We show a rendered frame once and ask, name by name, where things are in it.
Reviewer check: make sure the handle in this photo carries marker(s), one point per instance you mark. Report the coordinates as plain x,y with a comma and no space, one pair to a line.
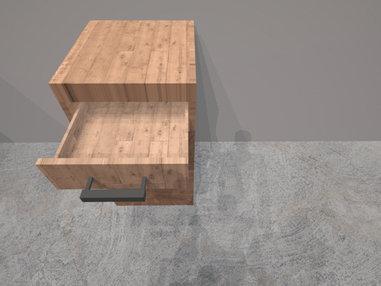
113,195

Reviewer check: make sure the cabinet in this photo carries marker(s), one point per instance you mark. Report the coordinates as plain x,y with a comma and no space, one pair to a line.
134,61

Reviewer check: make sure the drawer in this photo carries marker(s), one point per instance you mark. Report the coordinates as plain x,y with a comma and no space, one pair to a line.
117,143

